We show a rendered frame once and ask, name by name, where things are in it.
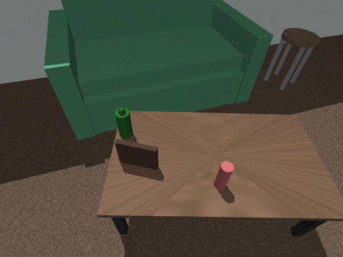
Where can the sofa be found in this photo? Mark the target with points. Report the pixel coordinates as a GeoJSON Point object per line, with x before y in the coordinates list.
{"type": "Point", "coordinates": [149, 55]}

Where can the stool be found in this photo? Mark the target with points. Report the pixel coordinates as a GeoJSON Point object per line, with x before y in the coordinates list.
{"type": "Point", "coordinates": [297, 37]}

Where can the coffee table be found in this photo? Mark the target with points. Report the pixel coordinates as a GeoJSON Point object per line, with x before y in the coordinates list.
{"type": "Point", "coordinates": [278, 174]}

